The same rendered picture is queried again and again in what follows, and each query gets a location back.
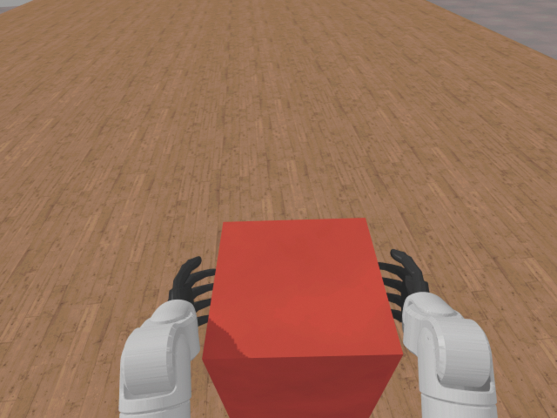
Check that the right robot forearm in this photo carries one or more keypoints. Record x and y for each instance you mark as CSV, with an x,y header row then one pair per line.
x,y
455,362

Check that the carton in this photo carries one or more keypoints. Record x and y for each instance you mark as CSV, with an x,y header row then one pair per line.
x,y
300,325

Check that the robot right hand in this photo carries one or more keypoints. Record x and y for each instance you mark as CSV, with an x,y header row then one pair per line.
x,y
411,275

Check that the robot left hand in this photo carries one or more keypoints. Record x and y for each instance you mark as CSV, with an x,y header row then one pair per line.
x,y
183,282

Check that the left robot forearm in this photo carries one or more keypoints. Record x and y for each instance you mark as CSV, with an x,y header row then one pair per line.
x,y
155,366

